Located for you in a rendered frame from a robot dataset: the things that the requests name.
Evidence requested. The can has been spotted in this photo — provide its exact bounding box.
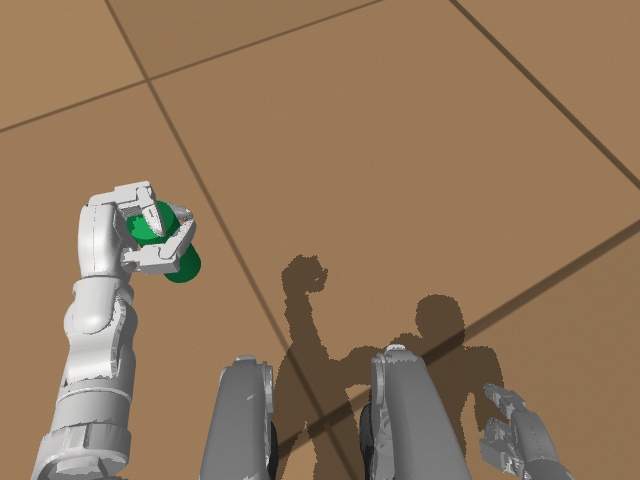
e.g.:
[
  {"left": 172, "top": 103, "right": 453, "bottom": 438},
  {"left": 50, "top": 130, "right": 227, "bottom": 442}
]
[{"left": 126, "top": 200, "right": 201, "bottom": 283}]

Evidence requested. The right robot arm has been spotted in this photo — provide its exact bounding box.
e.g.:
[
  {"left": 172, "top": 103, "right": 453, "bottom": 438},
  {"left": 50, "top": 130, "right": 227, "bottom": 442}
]
[{"left": 522, "top": 459, "right": 575, "bottom": 480}]

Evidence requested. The left robot hand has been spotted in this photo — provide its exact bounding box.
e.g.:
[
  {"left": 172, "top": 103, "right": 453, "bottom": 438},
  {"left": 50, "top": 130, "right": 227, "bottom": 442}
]
[{"left": 78, "top": 181, "right": 196, "bottom": 283}]

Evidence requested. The left robot arm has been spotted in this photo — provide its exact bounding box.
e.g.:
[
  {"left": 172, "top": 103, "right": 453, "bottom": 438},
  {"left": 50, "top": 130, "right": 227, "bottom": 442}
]
[{"left": 30, "top": 275, "right": 138, "bottom": 480}]

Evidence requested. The right robot foot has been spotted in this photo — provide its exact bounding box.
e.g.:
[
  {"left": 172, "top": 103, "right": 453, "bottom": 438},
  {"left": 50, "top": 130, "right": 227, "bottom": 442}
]
[{"left": 359, "top": 403, "right": 394, "bottom": 480}]

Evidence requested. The right robot hand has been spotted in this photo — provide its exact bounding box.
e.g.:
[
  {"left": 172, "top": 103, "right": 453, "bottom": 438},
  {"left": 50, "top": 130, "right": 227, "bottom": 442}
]
[{"left": 479, "top": 383, "right": 560, "bottom": 480}]

